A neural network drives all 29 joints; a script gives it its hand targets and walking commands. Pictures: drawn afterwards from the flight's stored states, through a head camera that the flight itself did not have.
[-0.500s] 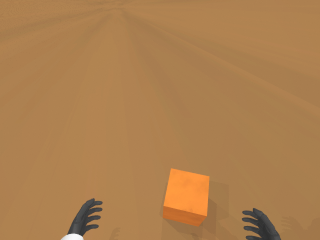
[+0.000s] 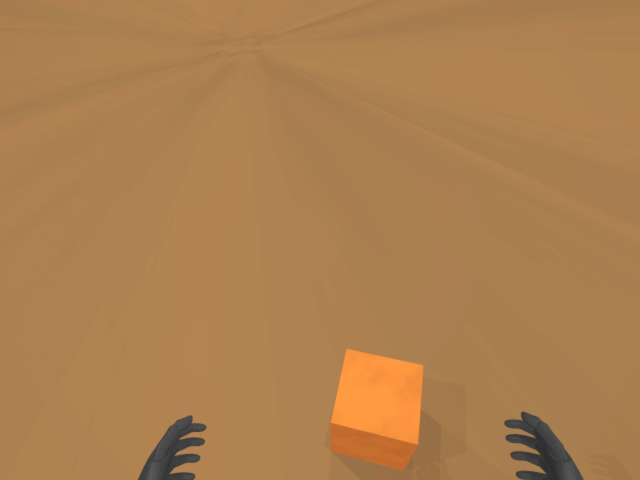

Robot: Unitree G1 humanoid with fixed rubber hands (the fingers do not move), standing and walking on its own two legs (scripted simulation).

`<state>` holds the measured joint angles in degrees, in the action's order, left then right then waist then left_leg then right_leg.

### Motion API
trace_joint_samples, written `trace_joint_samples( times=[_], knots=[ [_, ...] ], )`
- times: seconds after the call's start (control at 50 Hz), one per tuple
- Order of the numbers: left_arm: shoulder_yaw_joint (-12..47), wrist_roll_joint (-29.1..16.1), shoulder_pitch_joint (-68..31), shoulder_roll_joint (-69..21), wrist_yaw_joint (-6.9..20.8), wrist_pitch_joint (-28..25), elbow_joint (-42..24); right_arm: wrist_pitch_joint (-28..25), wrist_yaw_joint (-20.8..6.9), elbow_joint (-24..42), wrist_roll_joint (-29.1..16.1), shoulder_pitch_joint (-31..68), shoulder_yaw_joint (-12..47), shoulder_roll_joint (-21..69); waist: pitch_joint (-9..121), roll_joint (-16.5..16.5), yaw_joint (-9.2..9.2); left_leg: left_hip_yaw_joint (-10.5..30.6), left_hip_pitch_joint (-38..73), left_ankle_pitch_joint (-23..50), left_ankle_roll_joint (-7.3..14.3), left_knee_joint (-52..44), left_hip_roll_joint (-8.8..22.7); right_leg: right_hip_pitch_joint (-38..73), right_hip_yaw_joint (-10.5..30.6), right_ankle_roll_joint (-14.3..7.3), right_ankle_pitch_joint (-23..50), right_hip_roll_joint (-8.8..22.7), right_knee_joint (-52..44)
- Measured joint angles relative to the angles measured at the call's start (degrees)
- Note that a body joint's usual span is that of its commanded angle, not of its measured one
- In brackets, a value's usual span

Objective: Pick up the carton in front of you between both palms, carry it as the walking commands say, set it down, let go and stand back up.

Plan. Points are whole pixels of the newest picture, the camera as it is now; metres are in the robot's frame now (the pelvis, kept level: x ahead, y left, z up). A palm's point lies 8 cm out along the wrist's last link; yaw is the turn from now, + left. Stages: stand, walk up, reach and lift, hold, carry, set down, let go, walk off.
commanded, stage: stand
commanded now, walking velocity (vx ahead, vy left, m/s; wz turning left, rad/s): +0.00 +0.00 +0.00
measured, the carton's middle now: (375, 410) +0.45 -0.10 -0.64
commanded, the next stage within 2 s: none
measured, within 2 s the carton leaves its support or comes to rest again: neither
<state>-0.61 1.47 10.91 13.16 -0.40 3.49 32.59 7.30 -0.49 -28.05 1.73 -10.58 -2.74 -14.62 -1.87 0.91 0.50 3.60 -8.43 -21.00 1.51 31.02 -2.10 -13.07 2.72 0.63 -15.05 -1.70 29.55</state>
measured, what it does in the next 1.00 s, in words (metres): stands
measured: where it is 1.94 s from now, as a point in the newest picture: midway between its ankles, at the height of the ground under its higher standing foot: outside the picture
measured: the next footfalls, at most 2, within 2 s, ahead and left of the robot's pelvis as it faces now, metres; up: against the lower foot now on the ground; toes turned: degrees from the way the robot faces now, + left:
none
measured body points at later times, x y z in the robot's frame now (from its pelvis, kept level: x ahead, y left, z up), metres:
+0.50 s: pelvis +0.02 -0.03 +0.00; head +0.03 -0.03 +0.45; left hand +0.12 +0.28 -0.10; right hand +0.17 -0.31 -0.10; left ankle -0.05 +0.10 -0.73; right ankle +0.01 -0.13 -0.73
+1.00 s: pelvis +0.00 -0.02 +0.01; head +0.01 -0.03 +0.46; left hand +0.10 +0.29 -0.10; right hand +0.13 -0.32 -0.10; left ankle -0.05 +0.10 -0.73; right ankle +0.01 -0.13 -0.73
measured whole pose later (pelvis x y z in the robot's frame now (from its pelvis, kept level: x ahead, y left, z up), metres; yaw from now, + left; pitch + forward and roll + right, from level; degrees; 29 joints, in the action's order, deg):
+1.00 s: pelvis +0.00 -0.02 +0.01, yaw +2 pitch -2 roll -1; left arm -1.5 1.5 6.3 20.1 -0.7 0.0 56.0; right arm -0.5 1.7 -50.7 1.5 -10.4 -0.8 -21.4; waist -1.5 1.7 -0.7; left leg 6.1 -4.4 -16.2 0.0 22.2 -1.3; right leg -8.7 0.4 -0.8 -11.7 -1.6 21.9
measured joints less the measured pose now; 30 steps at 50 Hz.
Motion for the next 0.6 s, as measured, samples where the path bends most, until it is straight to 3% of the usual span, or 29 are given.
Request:
trace_joint_samples(
  times=[0.16, 0.6],
  knots=[
    [-1.81, 1.2, -0.05, 4.36, -0.55, -2.42, 7.34, -5.25, 0.68, -7.85, 0.54, -0.86, -1.31, -4.51, 0.46, 1.68, -0.23, 1.8, -0.73, -0.11, -1.06, -0.21, 0.48, -0.49, -1.84, -1.18, -0.86, -0.29, 0.28],
    [-1.38, 0.47, -2.35, 5.46, -1.09, -3.07, 17.97, -6.88, 2.12, -17.26, -0.02, 0.3, 0.97, -5.83, 0.44, 1.01, -1.24, 3.13, 2.56, 1.58, -1.98, -4.71, 1.67, 3.56, -3.07, -2.07, 0.95, -1.03, -5.02]
  ],
)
